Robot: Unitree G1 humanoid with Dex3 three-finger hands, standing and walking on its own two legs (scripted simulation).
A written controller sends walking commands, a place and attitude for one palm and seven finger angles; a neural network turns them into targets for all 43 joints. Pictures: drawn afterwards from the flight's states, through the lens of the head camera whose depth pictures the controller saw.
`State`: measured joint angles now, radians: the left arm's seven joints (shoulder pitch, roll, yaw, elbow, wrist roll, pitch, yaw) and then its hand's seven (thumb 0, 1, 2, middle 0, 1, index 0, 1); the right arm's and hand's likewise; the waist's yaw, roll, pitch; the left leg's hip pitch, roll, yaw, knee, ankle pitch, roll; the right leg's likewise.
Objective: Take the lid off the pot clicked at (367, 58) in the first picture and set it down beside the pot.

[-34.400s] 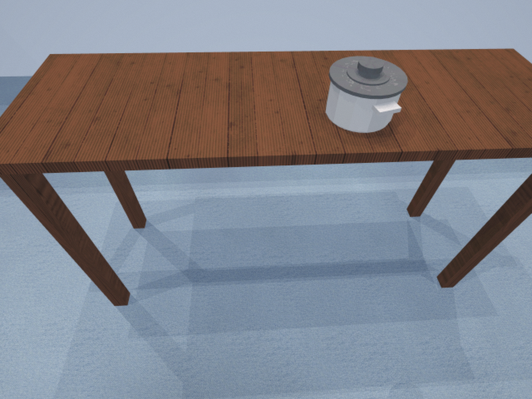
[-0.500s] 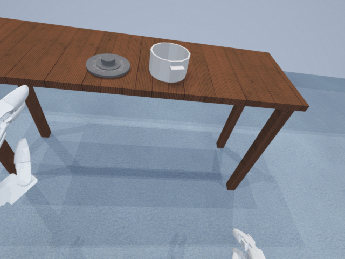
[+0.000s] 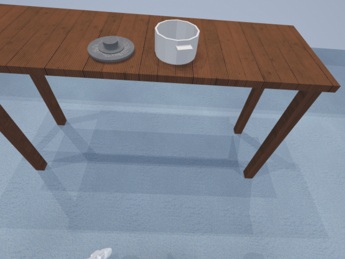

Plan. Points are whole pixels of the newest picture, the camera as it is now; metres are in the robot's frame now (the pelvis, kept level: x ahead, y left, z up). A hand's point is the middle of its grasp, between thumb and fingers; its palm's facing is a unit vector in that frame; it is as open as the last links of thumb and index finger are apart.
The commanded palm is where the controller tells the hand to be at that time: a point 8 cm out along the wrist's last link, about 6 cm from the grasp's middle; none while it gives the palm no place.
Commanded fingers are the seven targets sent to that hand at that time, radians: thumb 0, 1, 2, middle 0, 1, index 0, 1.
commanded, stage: let the arm hang, fingers relaxed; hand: left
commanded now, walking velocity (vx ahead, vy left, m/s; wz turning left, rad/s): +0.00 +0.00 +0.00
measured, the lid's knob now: (110, 41) +0.80 +0.23 +0.07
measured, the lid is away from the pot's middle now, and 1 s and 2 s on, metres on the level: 0.24 0.24 0.24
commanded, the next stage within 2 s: look to check the result in 0.80 s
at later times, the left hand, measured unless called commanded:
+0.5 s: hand out of the picture +0.10 +0.18 -0.16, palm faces +0.04 -0.98 -0.21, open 7.3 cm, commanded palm none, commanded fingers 0.00 0.90 0.90 -0.20 -0.30 -0.20 -0.30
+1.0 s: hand out of the picture +0.11 +0.16 -0.16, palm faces +0.05 -0.98 -0.21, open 7.3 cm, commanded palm none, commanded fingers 0.00 0.90 0.90 -0.20 -0.30 -0.20 -0.30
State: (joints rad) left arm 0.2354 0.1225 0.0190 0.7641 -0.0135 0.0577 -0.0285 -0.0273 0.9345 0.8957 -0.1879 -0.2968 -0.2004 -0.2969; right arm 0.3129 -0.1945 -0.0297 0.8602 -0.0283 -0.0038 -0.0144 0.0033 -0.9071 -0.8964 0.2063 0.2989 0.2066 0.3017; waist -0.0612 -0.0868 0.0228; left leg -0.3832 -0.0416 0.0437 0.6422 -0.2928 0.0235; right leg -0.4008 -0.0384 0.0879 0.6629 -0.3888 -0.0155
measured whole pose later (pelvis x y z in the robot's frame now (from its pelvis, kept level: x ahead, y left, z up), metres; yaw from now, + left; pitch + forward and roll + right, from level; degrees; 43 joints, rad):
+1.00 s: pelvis +0.08 -0.01 +0.02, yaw +0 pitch +0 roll +0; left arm 0.22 0.16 0.04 1.08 0.01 0.00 0.04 0.00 0.93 0.90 -0.20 -0.30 -0.20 -0.30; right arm 0.29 -0.12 -0.05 1.08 -0.01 0.00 -0.05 0.00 -0.92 -0.90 0.20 0.30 0.20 0.30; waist -0.01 0.01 0.06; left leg -0.14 0.01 0.02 0.49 -0.36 0.01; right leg -0.17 0.02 0.03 0.49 -0.33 0.00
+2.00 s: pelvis +0.07 -0.01 +0.02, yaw +0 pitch +0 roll +0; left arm 0.26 0.14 0.04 1.12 0.01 0.00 0.04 0.01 0.93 0.90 -0.20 -0.30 -0.20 -0.30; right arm 0.30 -0.10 -0.04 1.11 -0.01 -0.01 -0.05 0.00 -0.91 -0.90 0.20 0.30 0.20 0.30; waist -0.01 0.00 0.06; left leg -0.13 0.01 0.02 0.46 -0.32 0.01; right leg -0.16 0.01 0.03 0.45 -0.29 0.00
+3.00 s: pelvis +0.06 -0.02 +0.02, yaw +1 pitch -1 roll +0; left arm 0.28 0.12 0.04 1.12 0.01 0.00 0.04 0.01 0.93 0.90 -0.20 -0.30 -0.20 -0.30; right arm 0.32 -0.10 -0.04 1.12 -0.01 -0.01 -0.05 0.00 -0.91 -0.90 0.20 0.30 0.20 0.30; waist -0.01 0.01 0.05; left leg -0.14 0.01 0.02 0.45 -0.30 0.00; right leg -0.17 0.02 0.03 0.45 -0.27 0.00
